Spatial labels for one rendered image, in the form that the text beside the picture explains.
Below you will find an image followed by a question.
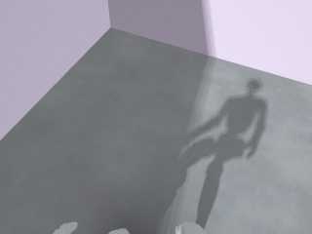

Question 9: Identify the right robot thigh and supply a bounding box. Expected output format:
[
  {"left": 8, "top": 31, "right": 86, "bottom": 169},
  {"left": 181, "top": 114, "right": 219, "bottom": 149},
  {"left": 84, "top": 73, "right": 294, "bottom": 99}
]
[{"left": 175, "top": 222, "right": 207, "bottom": 234}]

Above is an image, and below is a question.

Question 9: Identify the robot left hand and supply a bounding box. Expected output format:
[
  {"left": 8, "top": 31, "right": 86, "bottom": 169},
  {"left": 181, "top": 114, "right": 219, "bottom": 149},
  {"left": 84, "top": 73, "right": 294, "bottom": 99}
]
[{"left": 53, "top": 222, "right": 78, "bottom": 234}]

